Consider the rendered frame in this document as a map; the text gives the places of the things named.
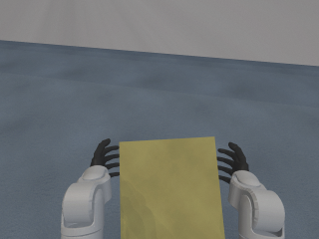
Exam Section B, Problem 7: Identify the robot right forearm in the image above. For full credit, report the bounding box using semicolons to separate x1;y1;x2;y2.
227;170;285;239

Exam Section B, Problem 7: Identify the carton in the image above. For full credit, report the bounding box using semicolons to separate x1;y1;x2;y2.
119;136;225;239

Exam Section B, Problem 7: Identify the left robot hand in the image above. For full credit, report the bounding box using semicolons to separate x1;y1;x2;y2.
90;138;120;178

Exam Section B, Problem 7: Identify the robot left forearm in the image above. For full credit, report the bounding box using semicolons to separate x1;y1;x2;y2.
61;165;113;239

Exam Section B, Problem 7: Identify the right robot hand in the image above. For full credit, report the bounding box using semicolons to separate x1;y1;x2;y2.
216;142;249;184

